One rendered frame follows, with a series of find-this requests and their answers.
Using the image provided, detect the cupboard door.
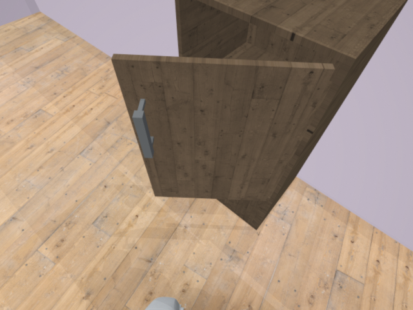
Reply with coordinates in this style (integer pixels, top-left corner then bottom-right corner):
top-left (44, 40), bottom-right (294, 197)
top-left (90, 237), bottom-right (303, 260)
top-left (111, 54), bottom-right (335, 201)

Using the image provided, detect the left robot thigh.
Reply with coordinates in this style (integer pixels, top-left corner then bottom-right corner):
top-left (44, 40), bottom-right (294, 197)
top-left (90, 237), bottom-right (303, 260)
top-left (145, 297), bottom-right (184, 310)

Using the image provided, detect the handle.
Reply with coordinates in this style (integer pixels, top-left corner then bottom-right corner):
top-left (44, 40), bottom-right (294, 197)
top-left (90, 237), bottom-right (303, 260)
top-left (132, 99), bottom-right (154, 158)

